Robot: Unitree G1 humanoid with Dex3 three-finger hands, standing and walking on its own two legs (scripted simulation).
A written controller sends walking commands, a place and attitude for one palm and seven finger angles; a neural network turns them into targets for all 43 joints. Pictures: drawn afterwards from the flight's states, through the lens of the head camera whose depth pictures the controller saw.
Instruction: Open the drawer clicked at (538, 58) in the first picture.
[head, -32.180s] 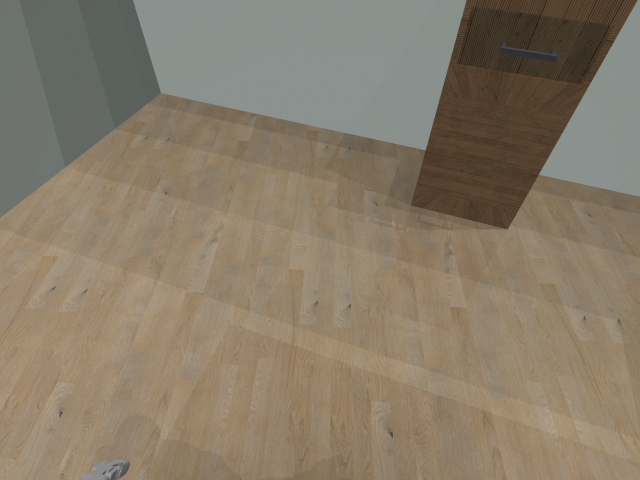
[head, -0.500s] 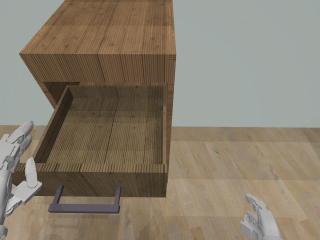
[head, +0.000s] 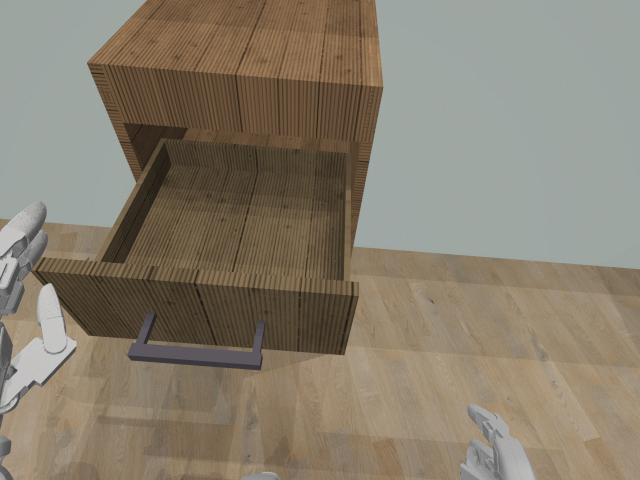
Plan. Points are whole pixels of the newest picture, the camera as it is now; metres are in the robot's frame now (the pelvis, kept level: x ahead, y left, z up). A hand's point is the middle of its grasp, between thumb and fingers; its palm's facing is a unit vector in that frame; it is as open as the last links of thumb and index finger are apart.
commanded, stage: step back with the hand held close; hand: left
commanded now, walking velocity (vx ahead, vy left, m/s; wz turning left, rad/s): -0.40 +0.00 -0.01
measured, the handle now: (200, 341) +0.28 +0.17 +0.00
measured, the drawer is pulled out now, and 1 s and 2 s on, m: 0.30 0.30 0.30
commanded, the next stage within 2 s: stop stepping back and stand still in 0.40 s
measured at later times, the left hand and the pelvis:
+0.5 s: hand out of the picture +0.10 +0.17 +0.17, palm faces +0.15 -0.84 -0.52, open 7.4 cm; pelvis -0.13 -0.03 +0.00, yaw -4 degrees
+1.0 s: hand out of the picture -0.05 +0.19 +0.19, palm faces +0.36 -0.81 -0.47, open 7.4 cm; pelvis -0.23 -0.04 +0.01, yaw +2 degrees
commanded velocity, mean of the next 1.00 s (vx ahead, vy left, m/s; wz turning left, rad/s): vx -0.06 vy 0.05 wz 0.02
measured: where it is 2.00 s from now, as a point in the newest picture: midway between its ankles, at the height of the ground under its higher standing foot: outside the picture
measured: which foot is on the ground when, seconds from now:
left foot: down 0.00-0.52, up 0.54-0.90, down 0.92-1.00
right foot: down 0.00-0.10, up 0.12-0.44, down 0.46-1.00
